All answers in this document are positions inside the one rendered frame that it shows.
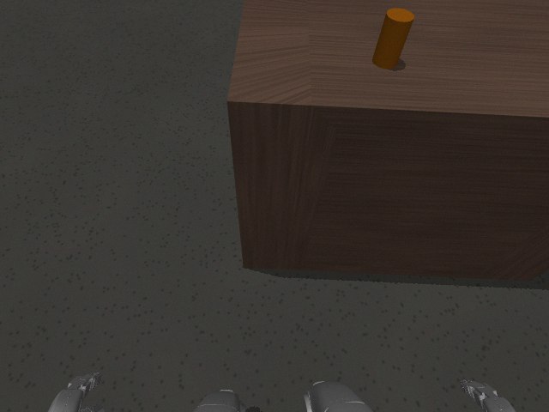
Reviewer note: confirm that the left robot hand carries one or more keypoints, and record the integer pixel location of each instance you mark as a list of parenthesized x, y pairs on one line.
[(70, 400)]

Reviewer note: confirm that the right robot hand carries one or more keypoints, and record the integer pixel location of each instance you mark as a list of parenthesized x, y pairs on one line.
[(485, 396)]

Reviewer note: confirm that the can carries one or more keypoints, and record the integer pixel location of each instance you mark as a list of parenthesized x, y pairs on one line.
[(392, 38)]

